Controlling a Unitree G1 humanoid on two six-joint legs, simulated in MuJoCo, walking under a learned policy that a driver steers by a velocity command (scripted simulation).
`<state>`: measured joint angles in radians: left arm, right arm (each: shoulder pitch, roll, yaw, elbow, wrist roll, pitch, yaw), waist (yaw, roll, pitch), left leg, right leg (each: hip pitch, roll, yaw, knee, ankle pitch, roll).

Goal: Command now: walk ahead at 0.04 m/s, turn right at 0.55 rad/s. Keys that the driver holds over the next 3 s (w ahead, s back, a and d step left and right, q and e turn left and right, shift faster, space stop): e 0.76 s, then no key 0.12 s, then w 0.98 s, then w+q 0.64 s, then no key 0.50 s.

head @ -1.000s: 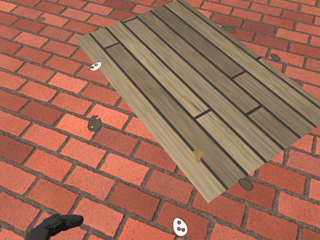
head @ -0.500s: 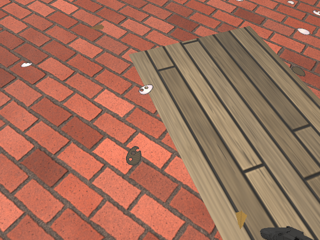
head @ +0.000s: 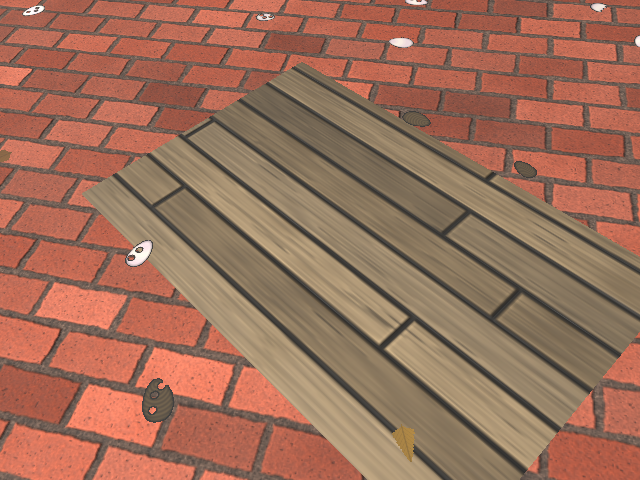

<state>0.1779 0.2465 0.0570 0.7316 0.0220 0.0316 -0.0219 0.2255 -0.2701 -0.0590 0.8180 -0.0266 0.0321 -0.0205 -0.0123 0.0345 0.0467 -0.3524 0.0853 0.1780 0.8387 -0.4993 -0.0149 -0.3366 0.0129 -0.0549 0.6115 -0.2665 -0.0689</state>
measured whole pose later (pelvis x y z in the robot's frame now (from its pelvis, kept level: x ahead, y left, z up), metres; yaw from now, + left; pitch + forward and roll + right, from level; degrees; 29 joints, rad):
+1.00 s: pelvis -0.03 +0.00 +0.02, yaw -32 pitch +0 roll +1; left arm 0.22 0.26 0.03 0.72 0.02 0.03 -0.01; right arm 0.26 -0.30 -0.06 0.76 -0.03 0.05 0.02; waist -0.02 0.05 0.04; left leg -0.41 0.04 0.05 0.92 -0.39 -0.01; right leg -0.15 0.05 0.02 0.40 -0.24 -0.07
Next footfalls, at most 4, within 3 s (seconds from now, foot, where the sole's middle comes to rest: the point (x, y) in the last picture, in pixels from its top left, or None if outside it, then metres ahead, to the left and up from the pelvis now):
0.42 left None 0.07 0.11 -0.76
0.86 right None -0.05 -0.08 -0.76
1.40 left None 0.24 -0.01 -0.76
1.90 right None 0.43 -0.33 -0.76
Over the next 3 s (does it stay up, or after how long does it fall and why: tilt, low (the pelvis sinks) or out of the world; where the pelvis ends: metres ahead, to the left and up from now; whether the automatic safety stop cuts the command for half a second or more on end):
stays up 0.80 -0.37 0.00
